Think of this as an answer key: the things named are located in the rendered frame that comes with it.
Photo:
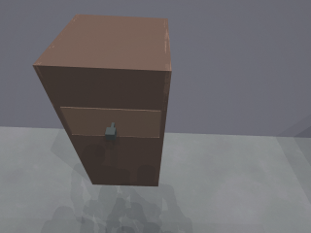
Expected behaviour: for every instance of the cabinet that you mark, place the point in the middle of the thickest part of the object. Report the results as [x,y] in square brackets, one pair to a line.
[111,62]

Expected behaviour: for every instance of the drawer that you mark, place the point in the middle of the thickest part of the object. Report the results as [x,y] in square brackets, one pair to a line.
[128,122]

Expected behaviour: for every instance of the handle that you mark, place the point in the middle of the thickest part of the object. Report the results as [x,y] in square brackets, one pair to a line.
[111,132]

